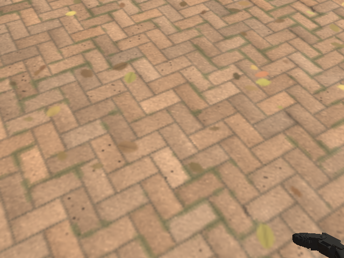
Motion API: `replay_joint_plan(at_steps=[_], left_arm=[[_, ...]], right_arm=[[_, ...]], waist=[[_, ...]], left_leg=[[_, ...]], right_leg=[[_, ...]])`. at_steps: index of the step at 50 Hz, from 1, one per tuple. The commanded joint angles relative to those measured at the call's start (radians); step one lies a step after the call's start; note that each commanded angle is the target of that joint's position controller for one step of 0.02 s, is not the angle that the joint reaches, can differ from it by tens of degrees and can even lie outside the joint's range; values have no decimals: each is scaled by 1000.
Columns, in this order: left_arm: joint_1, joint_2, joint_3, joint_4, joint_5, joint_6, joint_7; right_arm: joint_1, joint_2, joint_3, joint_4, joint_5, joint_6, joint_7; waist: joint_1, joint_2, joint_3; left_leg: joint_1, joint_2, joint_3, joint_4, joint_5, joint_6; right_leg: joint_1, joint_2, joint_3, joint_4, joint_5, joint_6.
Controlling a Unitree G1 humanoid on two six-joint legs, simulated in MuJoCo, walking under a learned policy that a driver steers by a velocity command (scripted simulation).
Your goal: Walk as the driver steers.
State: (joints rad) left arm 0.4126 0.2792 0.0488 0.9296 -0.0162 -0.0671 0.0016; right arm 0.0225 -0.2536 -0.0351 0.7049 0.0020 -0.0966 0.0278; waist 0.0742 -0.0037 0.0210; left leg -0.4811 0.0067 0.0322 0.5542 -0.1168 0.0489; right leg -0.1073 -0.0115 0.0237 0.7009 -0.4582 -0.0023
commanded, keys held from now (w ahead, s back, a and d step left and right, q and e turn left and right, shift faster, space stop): w+e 0.74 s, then w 0.16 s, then no key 0.10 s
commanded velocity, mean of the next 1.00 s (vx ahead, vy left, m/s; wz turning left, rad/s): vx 0.49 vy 0.00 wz -0.42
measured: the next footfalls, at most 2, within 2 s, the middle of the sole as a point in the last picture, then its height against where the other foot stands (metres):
right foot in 0.50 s outside the picture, level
left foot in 0.98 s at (205, 187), level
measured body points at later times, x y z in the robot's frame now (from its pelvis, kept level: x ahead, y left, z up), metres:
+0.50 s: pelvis +0.27 -0.03 -0.01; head +0.30 -0.04 +0.44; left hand +0.53 +0.15 -0.10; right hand +0.21 -0.31 -0.14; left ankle +0.10 +0.10 -0.72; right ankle +0.37 -0.14 -0.72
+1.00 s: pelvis +0.56 -0.09 +0.00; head +0.58 -0.10 +0.45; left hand +0.73 +0.14 -0.12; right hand +0.64 -0.41 -0.08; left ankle +0.72 -0.05 -0.73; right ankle +0.38 -0.14 -0.72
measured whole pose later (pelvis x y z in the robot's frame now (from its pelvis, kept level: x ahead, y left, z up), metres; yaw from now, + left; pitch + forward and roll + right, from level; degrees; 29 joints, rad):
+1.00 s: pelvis +0.56 -0.09 +0.00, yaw -28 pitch +2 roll -1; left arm 0.36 0.29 0.08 0.75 -0.01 -0.04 0.01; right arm 0.06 -0.27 -0.04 0.72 -0.03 -0.13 0.03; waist 0.07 0.01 0.01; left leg -0.48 0.00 -0.01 0.49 -0.03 0.03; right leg -0.09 0.08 0.16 0.56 -0.47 -0.04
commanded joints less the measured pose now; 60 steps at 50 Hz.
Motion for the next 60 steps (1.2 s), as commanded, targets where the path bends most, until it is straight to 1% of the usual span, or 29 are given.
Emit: replay_joint_plan(at_steps=[1,3,5,7,14,18,20,22,24,25,26,27,28,29,30,31,32,36,41,44,46,48,49,50,51,52,54,56,60], left_arm=[[-7,138,21,-97,-32,-46,-5],[-100,127,25,-118,-20,-36,2],[-58,87,29,-101,-13,-3,7],[-54,57,28,-103,-13,17,8],[-243,28,21,-176,-2,9,-18],[-374,13,8,-249,-3,9,-45],[-410,17,9,-285,-5,9,-60],[-391,40,20,-306,-7,12,-70],[-246,98,52,-289,-11,18,-69],[-87,156,85,-253,-11,20,-56],[35,252,114,-229,-8,32,-30],[-24,303,114,-260,-9,22,-30],[6,213,88,-264,0,15,-34],[-28,170,76,-261,4,6,-34],[-94,148,68,-267,1,0,-36],[-154,114,58,-282,3,-2,-32],[-184,106,53,-300,13,-2,-27],[-169,152,66,-298,6,-6,-6],[-91,148,63,-263,0,3,7],[-47,146,61,-235,-5,3,4],[-46,147,61,-225,0,8,7],[-75,134,57,-228,5,19,13],[-83,106,46,-243,12,20,15],[-10,60,28,-261,25,14,19],[134,41,18,-227,8,8,16],[98,129,36,-211,-5,15,16],[-82,143,41,-244,3,39,23],[-90,99,38,-251,15,64,28],[-72,32,17,-235,20,75,39]], right_arm=[[385,-187,-63,45,3,9,-12],[238,-121,-42,33,-2,2,-8],[173,-89,-38,40,-13,-15,-2],[171,-99,-45,61,-18,-30,-2],[222,-142,-57,113,-15,-24,-34],[306,-170,-66,151,-1,3,-42],[324,-179,-70,160,6,23,-45],[304,-204,-76,151,9,39,-52],[286,-231,-83,140,10,55,-62],[265,-229,-79,132,16,56,-66],[293,-172,-58,107,-10,41,-63],[356,-61,-20,58,-13,3,-42],[238,-156,-41,42,21,-39,-23],[165,-167,-43,12,47,-55,-16],[160,-149,-40,15,33,-59,-22],[166,-162,-49,27,8,-50,-28],[189,-161,-54,29,0,-36,-27],[153,-116,-45,0,-19,-3,-33],[-11,-78,-22,-34,-6,-14,-15],[-55,-111,-29,-55,4,-25,-2],[-43,-137,-40,-60,-2,-33,3],[62,-157,-54,-34,-20,-43,1],[151,-193,-65,-20,-37,-51,-2],[269,-258,-77,-12,-59,-53,-4],[339,-253,-81,29,-39,-32,6],[335,-195,-65,24,-3,-19,10],[188,-121,-34,3,-9,0,5],[109,-85,-16,8,-22,5,4],[79,-118,-25,41,-26,11,-4]], waist=[[-194,167,-254],[-130,89,-80],[-73,125,-34],[-55,100,-14],[-102,43,39],[-154,22,82],[-155,28,84],[-120,64,41],[-28,103,-61],[61,79,-142],[84,-80,-241],[-23,-261,-354],[54,-117,-375],[43,-78,-239],[-16,21,-137],[-50,21,-99],[-79,-1,-78],[-94,-17,-41],[-8,-74,-31],[8,-88,-15],[-9,-104,-3],[-71,-115,-46],[-111,-84,-137],[-119,79,-303],[-101,323,-429],[-126,195,-372],[-111,56,-164],[-51,88,-108],[-34,138,-157]], left_leg=[[756,384,-604,-239,-209,220],[476,302,-370,-317,-138,166],[327,248,-232,-391,-48,142],[289,239,-138,-424,66,148],[360,212,78,-448,211,114],[520,263,115,-408,274,110],[595,284,134,-355,374,101],[624,285,166,-248,674,79],[605,271,187,-9,942,54],[494,232,206,209,862,21],[214,170,203,532,372,-22],[-192,-63,37,871,-452,-74],[-299,-11,-143,902,-429,-45],[-333,30,-133,846,-349,-22],[-294,73,-125,739,-282,-21],[-231,103,-120,653,-248,-31],[-169,116,-122,621,-225,-42],[-132,102,-84,421,-110,-112],[-22,39,-55,63,236,-117],[-39,36,-77,-11,209,-83],[-35,30,-80,-50,135,-49],[97,-4,-40,-118,152,-6],[275,57,-77,-94,369,32],[616,255,-290,-21,648,143],[798,427,-609,-83,663,297],[740,402,-624,-130,449,271],[487,313,-397,-173,395,201],[290,241,-275,-223,436,169],[226,195,-147,-236,592,180]], right_leg=[[-670,-12,113,598,-71,-31],[-626,-93,71,506,91,-31],[-515,-130,78,452,181,-24],[-517,-129,86,439,249,-13],[-567,-101,36,87,568,-10],[-641,-92,-17,-33,523,-36],[-654,-75,-53,-62,442,-56],[-558,-21,-113,-72,344,-89],[-340,57,-157,-73,262,-136],[-90,86,-135,-159,335,-178],[224,-98,150,-165,382,-247],[515,-326,742,-315,245,-457],[518,-323,743,-392,217,-416],[401,-287,584,-395,274,-370],[235,-237,465,-404,381,-333],[121,-202,383,-417,468,-312],[34,-178,350,-442,514,-308],[-121,-132,252,-484,610,-307],[-153,-79,176,-465,449,-226],[-60,-133,237,-415,396,-216],[6,-164,277,-358,458,-197],[46,-124,259,-220,698,-150],[2,-61,218,-66,720,-105],[-225,37,159,232,416,-39],[-435,134,137,513,-218,21],[-510,92,197,609,-208,28],[-537,16,126,562,-92,40],[-397,-48,93,400,-14,45],[-210,-41,38,106,99,66]])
